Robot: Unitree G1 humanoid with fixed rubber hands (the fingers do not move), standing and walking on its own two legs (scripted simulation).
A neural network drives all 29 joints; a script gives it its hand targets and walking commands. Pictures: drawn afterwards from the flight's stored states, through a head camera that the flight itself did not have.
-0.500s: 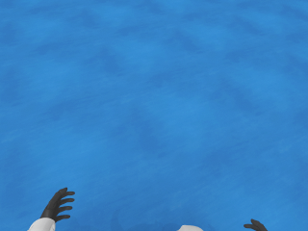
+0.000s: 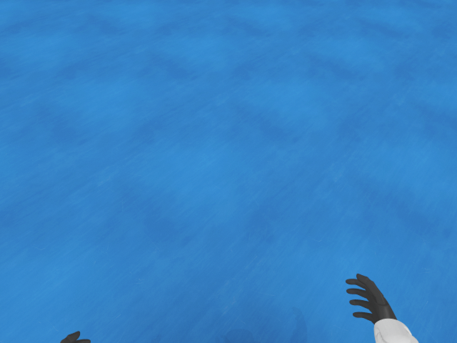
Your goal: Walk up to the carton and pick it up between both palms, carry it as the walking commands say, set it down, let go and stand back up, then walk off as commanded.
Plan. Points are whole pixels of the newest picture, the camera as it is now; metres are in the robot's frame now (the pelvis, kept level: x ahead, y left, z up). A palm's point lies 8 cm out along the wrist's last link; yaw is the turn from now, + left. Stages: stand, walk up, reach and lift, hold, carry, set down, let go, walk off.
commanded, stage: walk off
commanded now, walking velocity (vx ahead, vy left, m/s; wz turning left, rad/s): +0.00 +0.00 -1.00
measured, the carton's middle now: out of the picture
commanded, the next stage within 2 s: stand in 0.30 s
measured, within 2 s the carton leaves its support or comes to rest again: neither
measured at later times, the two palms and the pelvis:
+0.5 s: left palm (175, 270) +0.26 +0.12 -0.08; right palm out of the picture -0.11 -0.31 -0.12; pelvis -0.02 -0.03 +0.00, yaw -26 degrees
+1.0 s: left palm (142, 335) +0.15 +0.17 -0.13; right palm out of the picture -0.07 -0.28 -0.09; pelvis -0.02 -0.02 +0.01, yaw -30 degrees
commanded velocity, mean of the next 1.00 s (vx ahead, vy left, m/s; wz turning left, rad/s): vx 0.00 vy -0.02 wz -0.28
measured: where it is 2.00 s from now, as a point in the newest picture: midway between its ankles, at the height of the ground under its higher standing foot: outside the picture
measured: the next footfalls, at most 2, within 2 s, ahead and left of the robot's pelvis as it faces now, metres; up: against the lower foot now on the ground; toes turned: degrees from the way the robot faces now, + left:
right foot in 0.40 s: -0.02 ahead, -0.15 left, +0.00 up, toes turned -30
left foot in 0.82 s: +0.08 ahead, +0.06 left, +0.00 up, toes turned -24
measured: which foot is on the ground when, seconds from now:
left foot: down 0.00-0.40, up 0.42-0.80, down 0.82-1.00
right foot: down 0.00-0.00, up 0.02-0.38, down 0.40-1.00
